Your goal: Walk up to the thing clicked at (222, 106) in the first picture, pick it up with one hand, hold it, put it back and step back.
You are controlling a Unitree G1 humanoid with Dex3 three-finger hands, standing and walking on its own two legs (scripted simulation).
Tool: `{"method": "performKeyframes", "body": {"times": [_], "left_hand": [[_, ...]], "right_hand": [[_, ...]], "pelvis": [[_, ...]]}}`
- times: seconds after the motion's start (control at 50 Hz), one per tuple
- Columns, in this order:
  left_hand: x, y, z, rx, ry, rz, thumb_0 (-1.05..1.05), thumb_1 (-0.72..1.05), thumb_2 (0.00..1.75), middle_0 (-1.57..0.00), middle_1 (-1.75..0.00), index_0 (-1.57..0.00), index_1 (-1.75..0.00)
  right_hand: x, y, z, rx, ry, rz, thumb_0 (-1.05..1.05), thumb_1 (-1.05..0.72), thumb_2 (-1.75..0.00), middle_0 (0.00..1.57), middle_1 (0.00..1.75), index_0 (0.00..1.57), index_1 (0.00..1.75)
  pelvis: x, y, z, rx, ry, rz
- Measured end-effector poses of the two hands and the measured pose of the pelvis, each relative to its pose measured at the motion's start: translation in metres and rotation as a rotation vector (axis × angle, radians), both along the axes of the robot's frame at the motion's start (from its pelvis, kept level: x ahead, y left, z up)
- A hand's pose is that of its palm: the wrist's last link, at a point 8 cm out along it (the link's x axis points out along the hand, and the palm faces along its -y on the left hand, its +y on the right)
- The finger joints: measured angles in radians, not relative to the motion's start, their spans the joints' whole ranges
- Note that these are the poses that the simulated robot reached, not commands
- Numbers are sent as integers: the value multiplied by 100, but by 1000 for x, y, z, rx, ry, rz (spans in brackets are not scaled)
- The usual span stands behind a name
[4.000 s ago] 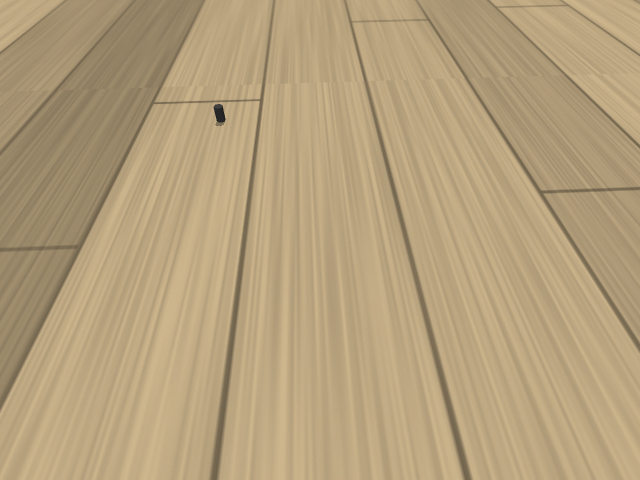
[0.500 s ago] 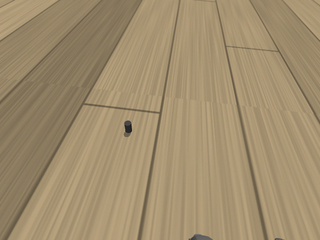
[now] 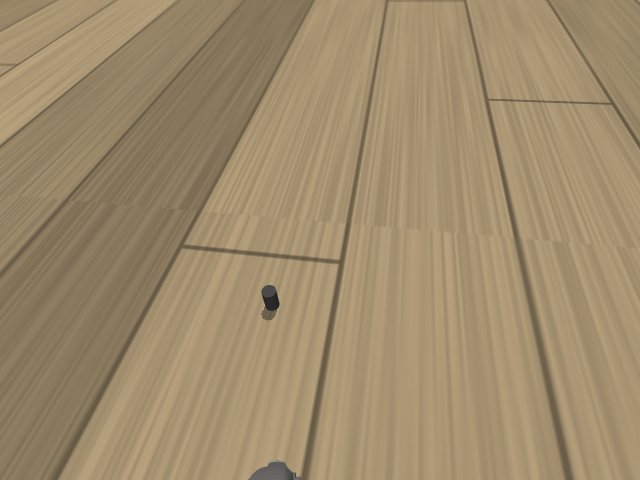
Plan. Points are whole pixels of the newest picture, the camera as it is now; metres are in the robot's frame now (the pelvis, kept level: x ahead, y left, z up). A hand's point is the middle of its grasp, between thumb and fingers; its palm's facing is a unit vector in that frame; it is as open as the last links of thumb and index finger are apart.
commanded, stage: walk up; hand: left
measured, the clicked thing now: (270, 298) +0.85 +0.29 -0.73
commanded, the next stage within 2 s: none
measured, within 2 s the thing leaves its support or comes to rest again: neither
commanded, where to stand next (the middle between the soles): +0.46 +0.04 m, yaw +1 degrees
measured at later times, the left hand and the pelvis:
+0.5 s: hand (157, 416) +0.25 +0.30 -0.14, palm faces -0.08 -0.93 -0.37, open 7.3 cm; pelvis +0.18 +0.02 -0.01, yaw -1 degrees
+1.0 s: hand (170, 362) +0.35 +0.31 -0.17, palm faces +0.00 -0.93 -0.38, open 7.3 cm; pelvis +0.33 +0.03 -0.02, yaw +1 degrees
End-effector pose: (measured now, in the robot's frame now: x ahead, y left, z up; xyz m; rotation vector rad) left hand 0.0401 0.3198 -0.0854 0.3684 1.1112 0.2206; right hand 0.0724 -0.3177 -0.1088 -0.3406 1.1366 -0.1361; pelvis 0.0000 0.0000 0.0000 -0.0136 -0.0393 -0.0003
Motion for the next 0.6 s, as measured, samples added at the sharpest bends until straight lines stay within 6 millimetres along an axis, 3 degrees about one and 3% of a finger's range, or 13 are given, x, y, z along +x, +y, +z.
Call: {"method": "performKeyframes", "body": {"times": [0.1,0.2,0.3,0.4,0.5,0.6], "left_hand": [[20,20,-22,-26,46,35,0,90,90,-20,-30,-21,-31],[57,38,-46,-40,102,39,0,91,90,-20,-30,-21,-30],[108,38,-42,-60,85,6,0,91,90,-20,-30,-21,-30],[155,32,-31,-59,75,-31,0,91,90,-20,-30,-21,-30],[205,21,-18,-29,49,-52,0,91,90,-20,-30,-21,-30],[249,7,-13,32,-27,-48,0,91,90,-20,-30,-21,-30]], "right_hand": [[57,13,9,-42,-15,33,0,-91,-90,20,30,20,30],[105,29,15,-84,-98,22,0,-91,-90,20,30,20,30],[121,36,27,-88,-98,-6,0,-91,-90,21,30,20,30],[130,31,24,-78,-58,-29,0,-90,-90,21,30,20,30],[143,13,7,-51,-6,-57,0,-90,-90,21,30,20,30],[174,-7,-20,-30,36,-61,0,-90,-90,21,30,20,30]], "pelvis": [[44,15,-8,-21,4,17],[84,34,-19,2,-8,15],[115,36,-8,17,-12,3],[145,33,-3,30,-12,-6],[181,20,-6,38,-9,-8],[217,-1,-20,20,-19,-3]]}}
